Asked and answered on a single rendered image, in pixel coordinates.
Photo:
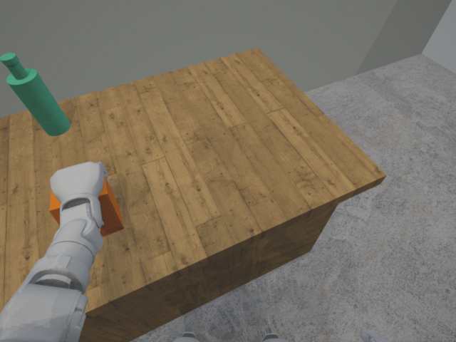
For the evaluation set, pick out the robot left hand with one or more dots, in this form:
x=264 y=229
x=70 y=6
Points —
x=84 y=178

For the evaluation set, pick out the robot left forearm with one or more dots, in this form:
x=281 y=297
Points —
x=68 y=259

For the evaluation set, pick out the robot left upper arm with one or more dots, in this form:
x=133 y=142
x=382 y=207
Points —
x=45 y=314

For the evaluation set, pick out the sponge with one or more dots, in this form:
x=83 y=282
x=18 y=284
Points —
x=110 y=210

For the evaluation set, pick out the table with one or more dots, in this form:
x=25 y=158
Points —
x=223 y=171

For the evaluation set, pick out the left robot shin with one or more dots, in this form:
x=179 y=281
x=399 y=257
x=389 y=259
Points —
x=188 y=334

